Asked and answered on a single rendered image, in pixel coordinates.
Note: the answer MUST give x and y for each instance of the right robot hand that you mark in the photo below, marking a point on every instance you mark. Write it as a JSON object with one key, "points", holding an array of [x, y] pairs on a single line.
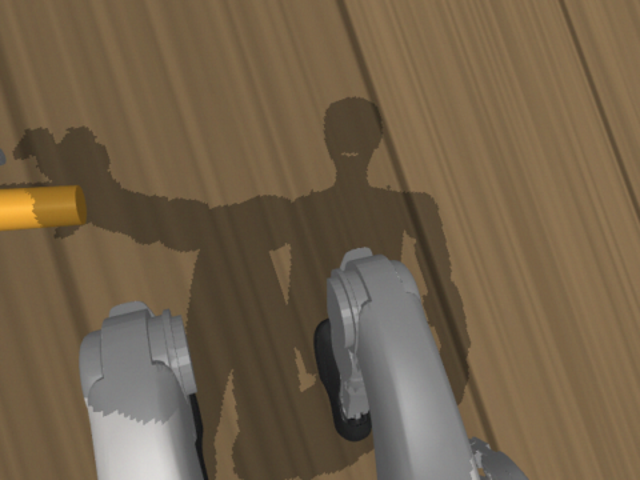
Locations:
{"points": [[496, 465]]}

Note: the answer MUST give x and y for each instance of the can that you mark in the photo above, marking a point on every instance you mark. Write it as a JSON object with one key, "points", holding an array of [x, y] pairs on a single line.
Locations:
{"points": [[41, 207]]}

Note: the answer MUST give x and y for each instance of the left robot foot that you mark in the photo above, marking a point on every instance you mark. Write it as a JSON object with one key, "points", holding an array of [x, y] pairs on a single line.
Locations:
{"points": [[199, 432]]}

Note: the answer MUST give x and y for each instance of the right robot foot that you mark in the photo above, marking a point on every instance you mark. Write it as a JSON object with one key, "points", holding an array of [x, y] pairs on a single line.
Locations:
{"points": [[350, 429]]}

